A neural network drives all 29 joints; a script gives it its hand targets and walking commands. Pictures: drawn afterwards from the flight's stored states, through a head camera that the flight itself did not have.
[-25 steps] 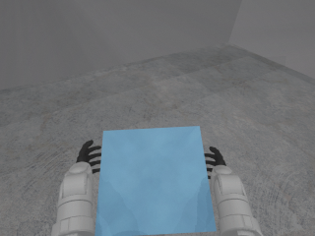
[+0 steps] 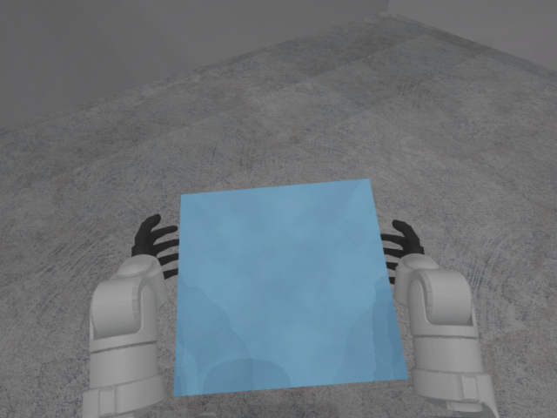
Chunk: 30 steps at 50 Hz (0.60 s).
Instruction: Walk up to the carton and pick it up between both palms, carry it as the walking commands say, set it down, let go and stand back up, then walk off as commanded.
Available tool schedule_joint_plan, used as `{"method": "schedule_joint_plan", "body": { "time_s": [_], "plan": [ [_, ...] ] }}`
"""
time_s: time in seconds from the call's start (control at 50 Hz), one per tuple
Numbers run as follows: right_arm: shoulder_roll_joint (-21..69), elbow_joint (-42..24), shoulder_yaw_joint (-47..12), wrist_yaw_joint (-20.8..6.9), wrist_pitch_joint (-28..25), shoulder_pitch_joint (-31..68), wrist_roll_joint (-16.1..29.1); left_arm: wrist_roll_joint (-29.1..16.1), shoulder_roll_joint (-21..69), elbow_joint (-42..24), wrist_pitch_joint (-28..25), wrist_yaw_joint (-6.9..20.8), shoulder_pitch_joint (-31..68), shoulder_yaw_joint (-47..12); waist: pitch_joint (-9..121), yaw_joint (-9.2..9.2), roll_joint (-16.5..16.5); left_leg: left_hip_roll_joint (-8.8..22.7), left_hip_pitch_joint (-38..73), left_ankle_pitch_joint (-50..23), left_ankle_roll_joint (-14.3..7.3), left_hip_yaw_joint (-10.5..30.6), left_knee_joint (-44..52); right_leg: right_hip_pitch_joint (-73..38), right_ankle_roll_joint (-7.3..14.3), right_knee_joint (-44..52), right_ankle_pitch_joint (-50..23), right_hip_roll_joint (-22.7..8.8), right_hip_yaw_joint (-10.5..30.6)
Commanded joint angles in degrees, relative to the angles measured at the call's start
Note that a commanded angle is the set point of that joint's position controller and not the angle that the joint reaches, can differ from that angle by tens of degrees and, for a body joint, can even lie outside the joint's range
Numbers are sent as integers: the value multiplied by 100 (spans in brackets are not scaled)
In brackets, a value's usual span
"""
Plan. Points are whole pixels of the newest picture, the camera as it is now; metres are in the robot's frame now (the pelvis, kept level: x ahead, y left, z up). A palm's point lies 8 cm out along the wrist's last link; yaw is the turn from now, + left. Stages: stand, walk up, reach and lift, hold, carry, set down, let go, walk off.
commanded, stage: carry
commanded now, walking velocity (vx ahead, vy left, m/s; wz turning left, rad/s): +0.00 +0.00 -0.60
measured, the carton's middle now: (283, 286) +0.32 -0.01 -0.01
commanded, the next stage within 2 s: none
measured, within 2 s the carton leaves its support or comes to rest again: neither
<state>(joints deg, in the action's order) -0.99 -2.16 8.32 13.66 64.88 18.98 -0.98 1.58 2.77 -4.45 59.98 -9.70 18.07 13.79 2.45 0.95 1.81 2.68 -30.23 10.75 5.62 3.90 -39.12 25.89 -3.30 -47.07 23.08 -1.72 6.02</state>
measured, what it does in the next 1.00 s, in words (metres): walks backwards, turning right: left foot, then right foot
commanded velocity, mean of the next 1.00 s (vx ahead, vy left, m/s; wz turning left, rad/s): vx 0.00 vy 0.00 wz -0.60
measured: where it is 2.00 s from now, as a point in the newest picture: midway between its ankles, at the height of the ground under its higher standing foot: outside the picture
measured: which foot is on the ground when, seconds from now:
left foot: down 0.00-0.16, up 0.18-0.32, down 0.34-0.62, up 0.64-0.82, down 0.84-1.00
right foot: down 0.00-0.34, up 0.36-0.58, down 0.60-1.00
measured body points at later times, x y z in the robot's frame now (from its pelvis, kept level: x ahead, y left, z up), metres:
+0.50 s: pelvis -0.06 +0.00 +0.02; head -0.01 +0.02 +0.46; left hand +0.33 +0.15 +0.09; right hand +0.25 -0.21 +0.09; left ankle +0.02 +0.12 -0.71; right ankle -0.06 -0.11 -0.66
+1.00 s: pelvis -0.12 -0.01 +0.01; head -0.06 -0.03 +0.46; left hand +0.29 -0.01 +0.08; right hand +0.10 -0.33 +0.09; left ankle -0.09 +0.11 -0.70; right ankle -0.11 -0.11 -0.69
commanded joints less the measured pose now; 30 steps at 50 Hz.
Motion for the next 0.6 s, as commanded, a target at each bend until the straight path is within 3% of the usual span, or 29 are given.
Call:
{"method": "schedule_joint_plan", "body": {
  "time_s": [0.0,0.04,0.06,0.08,0.1,0.12,0.14,0.16,0.2,0.22,0.26,0.28,0.3,0.32,0.34,0.36,0.38,0.42,0.48,0.5,0.52,0.54,0.56,0.58],
  "plan": [
    [5287,-1136,-3611,-2628,29,4599,2419,-2208,5189,-613,694,2095,3915,-4400,2630,-118,-1728,1454,1394,214,-733,984,1573,24,123,-227,620,483,-891],
    [5362,-1073,-3446,-2638,120,4430,2288,-2295,5465,-467,783,2173,3834,-4366,2505,-158,-1468,1240,1012,509,-643,544,1423,-410,194,466,161,422,-791],
    [5344,-1061,-3401,-2621,143,4540,2255,-2366,5546,-328,807,2211,3972,-4323,2526,-155,-1162,1065,806,631,-505,248,1153,-698,228,789,-81,361,-622],
    [5269,-1211,-3420,-2596,147,5000,2265,-2433,5599,-176,801,2247,4268,-4310,2487,-180,-642,789,490,1006,-340,-184,741,-903,297,1294,-286,122,-161],
    [5261,-1337,-3452,-2572,168,5315,2291,-2460,5598,-53,802,2267,4422,-4290,2257,-204,495,203,-134,1306,-109,-904,-313,-930,547,2155,-50,-733,1173],
    [5281,-1547,-3561,-2544,171,5859,2359,-2530,5606,41,799,2268,4650,-4298,2085,-216,1363,-92,-616,1653,-31,-963,-1330,-750,841,2457,-215,-1524,2362],
    [5331,-1629,-3641,-2522,177,6359,2436,-2563,5623,208,808,2252,4955,-4244,1987,-193,1181,40,-400,1602,-86,-549,-1556,-324,964,2523,91,-1556,2321],
    [5419,-1433,-3543,-2534,234,5970,2421,-2412,5669,448,886,2233,4423,-4079,1825,-194,841,18,-79,1382,-56,-576,-1521,39,872,2542,323,-1365,1971],
    [5471,-1423,-3554,-2528,189,6203,2560,-2442,5607,341,892,2193,4597,-4019,1895,-188,724,-95,358,1265,-22,-780,-1052,7,631,2183,-910,-947,1291],
    [5539,-1327,-3508,-2520,182,6480,2602,-2490,5588,266,881,2153,4998,-4011,2158,-168,879,-135,653,1210,-50,-843,-602,-218,614,1793,-1832,-797,963],
    [5674,-1036,-3356,-2501,221,6136,2562,-2428,5597,81,889,2083,5042,-3944,2657,-56,1011,-94,1611,491,-189,-909,924,-428,529,906,-2732,-484,419],
    [5572,-932,-3271,-2491,212,6213,2579,-2446,5482,-21,869,2057,5325,-3914,2886,6,517,624,2469,-41,-358,-111,1384,95,358,263,-2049,-209,197],
    [5524,-735,-3108,-2471,220,6046,2544,-2456,5443,-36,882,2061,5339,-3817,3006,-39,-1037,2104,3268,-2370,-839,1469,1276,1245,19,-664,-5,342,-372],
    [5576,-585,-3024,-2442,228,5936,2469,-2492,5488,18,882,2078,5483,-3861,3188,-49,-1499,2715,3674,-3751,-1492,1735,926,1779,-33,-1704,1125,265,-489],
    [5691,-621,-2975,-2422,243,5481,2333,-2479,5665,14,903,2126,5157,-3919,3416,-37,-1185,2718,3414,-3771,-1701,1315,819,1489,34,-1621,1105,-95,-461],
    [5574,-826,-2968,-2417,191,5818,2297,-2597,5748,65,884,2172,5423,-3953,3250,-36,-917,2415,2869,-3282,-1548,856,859,1171,84,-1512,806,-90,-691],
    [5486,-821,-2860,-2412,182,5854,2185,-2623,5824,281,883,2209,5417,-3921,3031,-36,-904,2097,2575,-2671,-1358,505,1002,1008,115,-1391,497,9,-815],
    [5405,-1223,-2860,-2374,140,5925,2054,-2755,6079,118,847,2267,5581,-4097,2916,-17,-1415,1819,2505,-2346,-1107,-113,989,788,87,-890,163,89,-937],
    [5501,-1440,-2902,-2357,131,5877,2014,-2824,6234,189,850,2282,5450,-4190,3064,-40,-1920,1736,2782,-2588,-909,-540,579,206,121,607,-30,171,-920],
    [5498,-1460,-2915,-2361,114,5896,2028,-2822,6249,257,833,2282,5418,-4187,3108,-82,-1866,1672,2792,-2572,-809,-674,397,-90,151,1283,-447,179,-923],
    [5451,-1410,-2921,-2361,104,5845,2010,-2772,6240,433,823,2287,5294,-4143,3175,-117,-1492,1571,2584,-2301,-651,-839,168,-590,161,1887,-1069,98,-819],
    [5459,-1347,-2943,-2364,107,5652,1962,-2682,6251,617,828,2303,4991,-4056,3315,-141,-999,1419,2140,-1858,-462,-910,-109,-1225,228,1993,-1589,-214,-382],
    [5397,-1468,-3033,-2352,78,5890,1996,-2677,6209,682,803,2319,4924,-4020,3384,-208,-349,1215,1356,-996,-274,-904,-450,-1843,430,1774,-3010,-734,364],
    [5357,-1564,-3184,-2329,39,6488,2106,-2751,6045,631,755,2310,5388,-4032,3354,-229,545,861,434,478,-96,-1003,-914,-2407,720,1350,-5355,-1368,1107]
  ]
}}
